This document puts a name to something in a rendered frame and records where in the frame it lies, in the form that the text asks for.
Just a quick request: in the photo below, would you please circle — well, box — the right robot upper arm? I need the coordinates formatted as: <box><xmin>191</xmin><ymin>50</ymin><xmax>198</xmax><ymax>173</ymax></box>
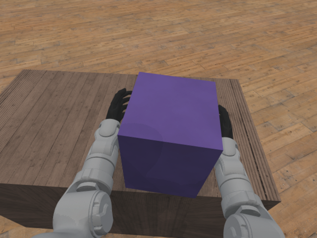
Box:
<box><xmin>223</xmin><ymin>213</ymin><xmax>285</xmax><ymax>238</ymax></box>

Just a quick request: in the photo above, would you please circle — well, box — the right robot forearm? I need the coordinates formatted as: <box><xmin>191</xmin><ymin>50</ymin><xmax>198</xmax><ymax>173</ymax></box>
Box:
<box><xmin>214</xmin><ymin>137</ymin><xmax>276</xmax><ymax>222</ymax></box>

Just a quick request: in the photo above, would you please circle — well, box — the carton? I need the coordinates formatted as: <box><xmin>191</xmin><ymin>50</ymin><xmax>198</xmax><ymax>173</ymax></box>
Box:
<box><xmin>117</xmin><ymin>72</ymin><xmax>223</xmax><ymax>198</ymax></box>

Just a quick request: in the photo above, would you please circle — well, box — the left robot upper arm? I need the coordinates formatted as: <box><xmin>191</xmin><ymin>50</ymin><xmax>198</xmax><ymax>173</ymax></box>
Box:
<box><xmin>31</xmin><ymin>190</ymin><xmax>113</xmax><ymax>238</ymax></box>

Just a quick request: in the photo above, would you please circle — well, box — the left robot hand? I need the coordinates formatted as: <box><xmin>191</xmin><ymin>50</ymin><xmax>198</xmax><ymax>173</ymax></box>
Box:
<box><xmin>106</xmin><ymin>88</ymin><xmax>132</xmax><ymax>122</ymax></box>

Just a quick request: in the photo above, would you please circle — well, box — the left robot forearm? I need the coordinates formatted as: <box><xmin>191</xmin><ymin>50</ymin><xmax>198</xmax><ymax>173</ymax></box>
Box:
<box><xmin>53</xmin><ymin>119</ymin><xmax>121</xmax><ymax>219</ymax></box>

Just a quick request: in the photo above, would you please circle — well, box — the right robot hand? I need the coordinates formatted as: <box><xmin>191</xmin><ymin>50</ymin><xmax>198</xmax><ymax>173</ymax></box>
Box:
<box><xmin>218</xmin><ymin>105</ymin><xmax>233</xmax><ymax>139</ymax></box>

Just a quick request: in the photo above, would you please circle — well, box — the pedestal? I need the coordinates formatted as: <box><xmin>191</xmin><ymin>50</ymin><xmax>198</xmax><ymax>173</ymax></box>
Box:
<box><xmin>0</xmin><ymin>69</ymin><xmax>281</xmax><ymax>238</ymax></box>

